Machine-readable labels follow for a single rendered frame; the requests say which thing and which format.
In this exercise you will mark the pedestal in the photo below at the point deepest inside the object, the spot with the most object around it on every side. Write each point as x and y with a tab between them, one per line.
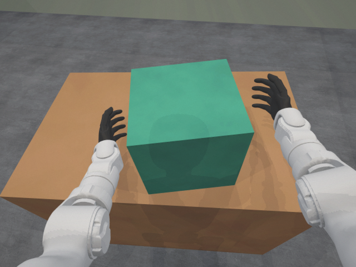
257	214

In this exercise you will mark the right robot upper arm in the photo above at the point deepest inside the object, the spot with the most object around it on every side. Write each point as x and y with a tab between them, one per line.
328	199

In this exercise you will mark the left robot upper arm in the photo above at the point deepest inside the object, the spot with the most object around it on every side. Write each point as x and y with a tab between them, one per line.
75	236

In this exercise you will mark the robot right hand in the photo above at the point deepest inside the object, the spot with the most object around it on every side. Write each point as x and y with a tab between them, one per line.
278	98

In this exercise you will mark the left robot forearm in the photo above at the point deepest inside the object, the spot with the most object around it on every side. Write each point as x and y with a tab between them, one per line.
100	181

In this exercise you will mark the robot left hand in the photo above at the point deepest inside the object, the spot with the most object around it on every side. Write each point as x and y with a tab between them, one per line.
106	132

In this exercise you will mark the carton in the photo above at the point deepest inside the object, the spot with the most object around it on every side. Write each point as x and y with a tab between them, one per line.
187	126

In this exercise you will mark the right robot forearm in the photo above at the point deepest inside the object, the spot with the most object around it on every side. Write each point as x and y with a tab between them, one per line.
300	146

